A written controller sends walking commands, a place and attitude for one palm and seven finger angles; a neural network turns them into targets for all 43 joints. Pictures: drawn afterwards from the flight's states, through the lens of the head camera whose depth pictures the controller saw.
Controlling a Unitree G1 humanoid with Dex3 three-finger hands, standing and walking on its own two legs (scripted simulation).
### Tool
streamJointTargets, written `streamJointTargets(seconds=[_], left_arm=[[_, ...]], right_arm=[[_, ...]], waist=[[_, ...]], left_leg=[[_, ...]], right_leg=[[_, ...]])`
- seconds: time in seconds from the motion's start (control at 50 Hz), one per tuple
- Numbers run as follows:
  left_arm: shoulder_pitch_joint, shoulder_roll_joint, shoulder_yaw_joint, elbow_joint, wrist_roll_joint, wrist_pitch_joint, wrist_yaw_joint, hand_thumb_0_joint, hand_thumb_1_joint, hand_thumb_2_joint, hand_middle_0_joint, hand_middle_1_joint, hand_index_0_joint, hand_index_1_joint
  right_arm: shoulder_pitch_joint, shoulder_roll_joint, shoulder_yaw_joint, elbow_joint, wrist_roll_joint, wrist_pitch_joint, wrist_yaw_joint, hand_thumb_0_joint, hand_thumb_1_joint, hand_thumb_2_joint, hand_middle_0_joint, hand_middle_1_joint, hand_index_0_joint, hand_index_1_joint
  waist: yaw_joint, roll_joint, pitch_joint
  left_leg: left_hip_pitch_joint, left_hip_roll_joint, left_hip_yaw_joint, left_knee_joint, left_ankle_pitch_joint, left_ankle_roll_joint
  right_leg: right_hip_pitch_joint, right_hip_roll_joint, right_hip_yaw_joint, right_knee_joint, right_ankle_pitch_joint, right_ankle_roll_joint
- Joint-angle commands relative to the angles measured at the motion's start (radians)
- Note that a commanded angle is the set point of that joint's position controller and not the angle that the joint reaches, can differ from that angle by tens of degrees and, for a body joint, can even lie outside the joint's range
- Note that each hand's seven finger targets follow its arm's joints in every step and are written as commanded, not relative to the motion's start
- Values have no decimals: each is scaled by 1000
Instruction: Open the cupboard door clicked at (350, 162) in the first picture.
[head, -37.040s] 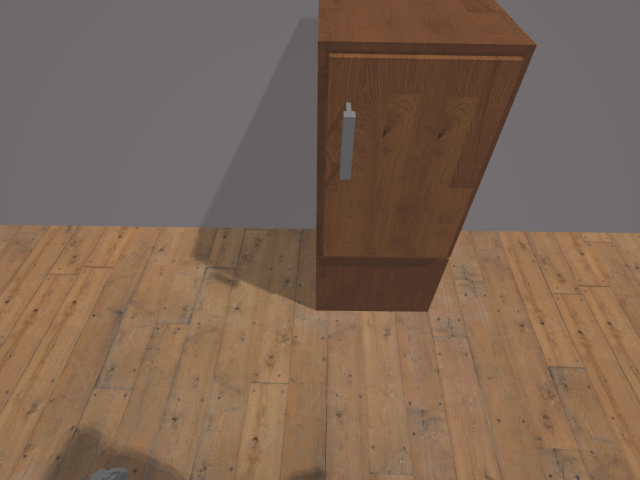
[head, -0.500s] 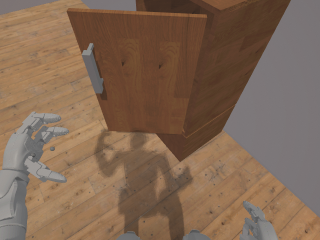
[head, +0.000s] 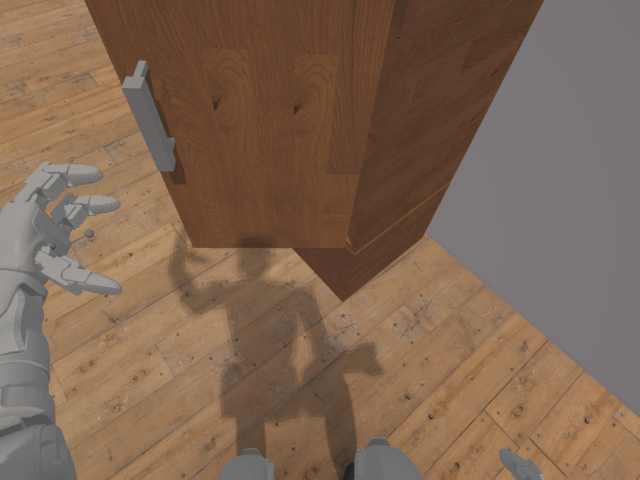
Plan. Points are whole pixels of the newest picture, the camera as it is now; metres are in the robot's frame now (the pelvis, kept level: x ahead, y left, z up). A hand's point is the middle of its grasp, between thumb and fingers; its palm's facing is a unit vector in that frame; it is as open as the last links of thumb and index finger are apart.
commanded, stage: move the hooked fingers beside the handle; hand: left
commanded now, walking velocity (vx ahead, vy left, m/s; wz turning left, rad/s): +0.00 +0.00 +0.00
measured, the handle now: (155, 119) +0.60 +0.26 +0.05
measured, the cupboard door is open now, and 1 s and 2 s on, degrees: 51 51 51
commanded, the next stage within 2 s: slide the fingers in behind the handle in 1.80 s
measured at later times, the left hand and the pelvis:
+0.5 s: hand (95, 183) +0.46 +0.30 +0.07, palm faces +0.02 -1.00 +0.00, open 14.0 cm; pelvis -0.01 +0.01 -0.01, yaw -1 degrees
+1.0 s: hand (106, 137) +0.54 +0.31 +0.07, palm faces +0.02 -1.00 -0.01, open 14.0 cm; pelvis +0.00 +0.02 -0.03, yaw -2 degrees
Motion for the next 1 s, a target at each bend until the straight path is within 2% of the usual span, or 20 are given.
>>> streamJointTargets(seconds=[0.0, 0.04, 0.1, 0.14, 0.22, 0.28, 0.36, 0.4, 0.48, 0.54, 0.58, 0.64, 0.66, 0.72, 0.76, 0.82, 0.86, 0.88, 0.92, 0.98], left_arm=[[-394, 337, 66, -137, -3, -77, -1, 0, -500, 300, -300, -1200, -300, -1200], [-418, 369, 90, -108, -2, -83, -3, 0, -500, 300, -300, -1200, -300, -1200], [-458, 401, 102, -64, 17, -90, -6, 0, -500, 300, -300, -1200, -300, -1200], [-479, 389, 81, -44, 20, -91, -11, 0, -500, 300, -300, -1200, -300, -1200], [-569, 439, 93, 56, 43, -87, -11, 0, -500, 300, -300, -1200, -300, -1200], [-604, 504, 130, 88, 56, -98, -20, 0, -500, 300, -300, -1200, -300, -1200], [-669, 527, 116, 120, 70, -101, -35, 0, -500, 300, -300, -1200, -300, -1200], [-712, 504, 88, 131, 74, -97, -38, 0, -500, 300, -300, -1200, -300, -1200], [-769, 582, 119, 176, 92, -82, -39, 0, -500, 300, -300, -1200, -300, -1200], [-834, 563, 79, 195, 106, -74, -34, 0, -500, 300, -300, -1200, -300, -1200], [-851, 653, 136, 194, 121, -73, -26, 0, -500, 300, -300, -1200, -300, -1200], [-878, 641, 120, 207, 128, -69, -26, 0, -500, 300, -300, -1200, -300, -1200], [-872, 685, 145, 212, 138, -65, -24, 0, -500, 300, -300, -1200, -300, -1200], [-890, 671, 114, 263, 156, -36, -19, 0, -500, 300, -300, -1200, -300, -1200], [-932, 718, 134, 251, 164, -37, -17, 0, -500, 300, -300, -1200, -300, -1200], [-954, 711, 123, 253, 178, -34, -8, 0, -500, 300, -300, -1200, -300, -1200], [-986, 765, 154, 256, 180, -34, -9, 0, -500, 300, -300, -1200, -300, -1200], [-990, 761, 143, 266, 189, -29, -9, 0, -500, 300, -300, -1200, -300, -1200], [-1009, 758, 123, 288, 203, -14, -8, 0, -500, 300, -300, -1200, -300, -1200], [-1025, 793, 145, 254, 215, -15, -6, 0, -500, 300, -300, -1200, -300, -1200]], right_arm=[[55, -161, -63, -96, -1, -25, -14, 0, -900, -900, 200, 300, 200, 300], [70, -166, -66, -95, -4, -16, -13, 0, -900, -900, 200, 300, 200, 300], [84, -167, -65, -87, -7, 1, -9, 0, -900, -900, 200, 300, 200, 300], [91, -166, -63, -92, -8, 11, -7, 0, -900, -900, 200, 300, 200, 300], [105, -176, -60, -81, -9, 35, -4, 0, -900, -900, 200, 300, 200, 300], [126, -182, -60, -76, -14, 53, -3, 0, -900, -900, 200, 300, 200, 300], [137, -185, -56, -70, -15, 74, -1, 0, -900, -900, 200, 300, 200, 300], [148, -187, -56, -63, -18, 81, 0, 0, -900, -900, 200, 300, 200, 300], [170, -198, -51, -53, -22, 101, -1, 0, -900, -900, 200, 300, 200, 300], [178, -198, -44, -52, -25, 108, -2, 0, -900, -900, 200, 300, 200, 300], [196, -207, -45, -48, -28, 117, -2, 0, -900, -900, 200, 300, 200, 300], [209, -204, -41, -49, -32, 126, 3, 0, -900, -900, 200, 300, 200, 300], [216, -210, -40, -47, -35, 132, 5, 0, -900, -900, 200, 300, 200, 300], [223, -209, -32, -50, -33, 148, 7, 0, -900, -900, 200, 300, 200, 300], [234, -214, -28, -49, -36, 155, 7, 0, -900, -900, 200, 300, 200, 300], [249, -213, -28, -47, -41, 165, 11, 0, -900, -900, 200, 300, 200, 300], [259, -219, -25, -45, -43, 170, 11, 0, -900, -900, 200, 300, 200, 300], [265, -219, -24, -46, -44, 174, 13, 0, -900, -900, 200, 300, 200, 300], [271, -216, -16, -43, -44, 181, 15, 0, -900, -900, 200, 300, 200, 300], [294, -219, -19, -41, -50, 194, 17, 0, -900, -900, 200, 300, 200, 300]], waist=[[-3, 114, -350], [-3, 90, -372], [1, 120, -399], [-11, 132, -396], [-30, 109, -368], [-33, 101, -422], [-47, 165, -419], [-67, 163, -427], [-74, 175, -445], [-102, 190, -420], [-91, 204, -492], [-105, 234, -498], [-95, 243, -519], [-125, 207, -458], [-122, 257, -489], [-142, 258, -507], [-143, 270, -526], [-150, 267, -535], [-164, 272, -504], [-156, 343, -567]], left_leg=[[82, -36, -21, -137, 298, 13], [81, -33, -23, -127, 319, 16], [80, -32, -24, -117, 349, 14], [86, -30, -24, -111, 366, 15], [25, -29, -23, -101, 289, 19], [26, -26, -24, -81, 331, 22], [37, -22, -27, -71, 328, 21], [52, -19, -36, -63, 338, 21], [38, -16, -46, -49, 356, 20], [34, -14, -52, -41, 339, 23], [42, -12, -56, -28, 375, 20], [61, -9, -61, -15, 423, 18], [70, -5, -67, -15, 437, 12], [20, -3, -63, -11, 402, 23], [48, 0, -71, -6, 433, 15], [65, 5, -77, 7, 467, 16], [72, 8, -85, 17, 501, 10], [66, 7, -83, 23, 502, 14], [54, 10, -87, 24, 491, 15], [150, 19, -107, 32, 625, -7]], right_leg=[[263, 39, 52, -71, 210, -16], [267, 44, 52, -62, 226, -19], [269, 43, 52, -52, 253, -18], [243, 48, 48, -45, 258, -21], [221, 45, 56, -51, 208, -13], [237, 50, 59, -36, 251, -13], [187, 54, 59, -32, 231, -15], [151, 55, 51, -28, 225, -13], [137, 57, 47, -19, 228, -13], [86, 60, 42, -17, 199, -15], [114, 60, 45, -7, 225, -12], [87, 64, 37, 4, 250, -16], [86, 64, 34, 7, 249, -15], [65, 64, 32, -5, 235, -7], [46, 67, 25, 5, 236, -12], [25, 69, 23, 6, 250, -8], [24, 71, 17, 16, 266, -11], [26, 72, 19, 17, 271, -10], [2, 73, 15, 14, 258, -7], [-30, 75, 3, 23, 284, -11]])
